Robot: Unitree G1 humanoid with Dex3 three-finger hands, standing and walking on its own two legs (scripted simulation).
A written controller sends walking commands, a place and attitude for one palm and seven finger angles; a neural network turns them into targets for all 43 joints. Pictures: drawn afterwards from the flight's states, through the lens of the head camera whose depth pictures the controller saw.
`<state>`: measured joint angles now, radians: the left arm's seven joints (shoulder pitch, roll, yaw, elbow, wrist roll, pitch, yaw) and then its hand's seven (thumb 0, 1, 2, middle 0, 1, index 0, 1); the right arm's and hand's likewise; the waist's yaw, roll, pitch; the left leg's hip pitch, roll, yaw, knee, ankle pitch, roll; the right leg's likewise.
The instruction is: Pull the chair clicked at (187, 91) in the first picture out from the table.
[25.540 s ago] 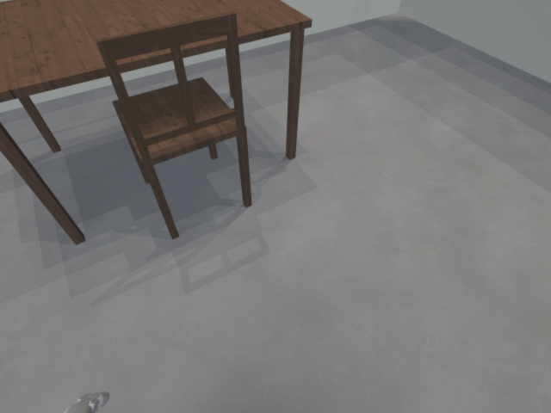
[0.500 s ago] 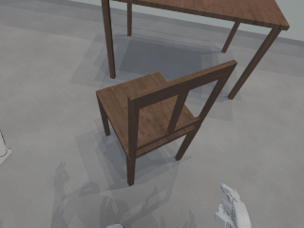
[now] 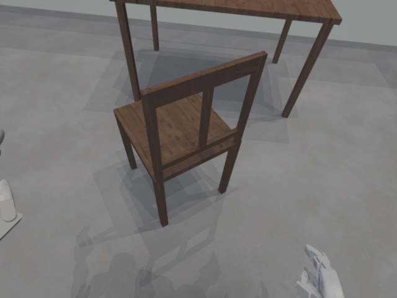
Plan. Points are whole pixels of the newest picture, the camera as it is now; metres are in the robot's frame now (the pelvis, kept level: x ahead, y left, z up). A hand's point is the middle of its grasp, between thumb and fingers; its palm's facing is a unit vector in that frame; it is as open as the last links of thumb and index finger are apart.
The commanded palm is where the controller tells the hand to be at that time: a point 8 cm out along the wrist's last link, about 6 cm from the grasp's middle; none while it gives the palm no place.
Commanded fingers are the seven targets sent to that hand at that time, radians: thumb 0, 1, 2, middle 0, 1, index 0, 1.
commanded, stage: stop stepping back and stand still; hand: left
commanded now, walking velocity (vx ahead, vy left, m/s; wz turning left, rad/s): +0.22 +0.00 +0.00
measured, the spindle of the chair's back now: (205, 119) +0.64 +0.00 -0.09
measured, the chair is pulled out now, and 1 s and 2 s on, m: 0.65 0.65 0.65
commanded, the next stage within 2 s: let the arm hang, fingers relaxed in 0.50 s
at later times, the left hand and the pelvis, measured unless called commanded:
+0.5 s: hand out of the picture +0.14 +0.27 +0.17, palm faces +0.44 -0.75 -0.50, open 7.4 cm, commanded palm +0.08 +0.30 +0.18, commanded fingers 0.00 0.90 0.90 -0.20 -0.30 -0.20 -0.30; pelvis -0.05 +0.00 +0.00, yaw +1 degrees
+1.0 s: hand out of the picture +0.01 +0.17 -0.17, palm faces +0.08 -0.98 -0.17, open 6.9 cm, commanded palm none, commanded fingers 0.00 0.90 0.90 -0.20 -0.30 -0.20 -0.30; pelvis -0.05 +0.00 +0.00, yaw +3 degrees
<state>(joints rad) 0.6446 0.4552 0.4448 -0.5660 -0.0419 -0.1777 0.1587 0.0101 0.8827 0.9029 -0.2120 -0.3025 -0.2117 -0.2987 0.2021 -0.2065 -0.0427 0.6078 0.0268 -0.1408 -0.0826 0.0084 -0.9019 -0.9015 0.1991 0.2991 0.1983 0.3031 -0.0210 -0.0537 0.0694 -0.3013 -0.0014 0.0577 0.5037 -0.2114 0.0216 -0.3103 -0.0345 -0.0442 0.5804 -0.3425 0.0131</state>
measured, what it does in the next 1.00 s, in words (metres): shifts its weight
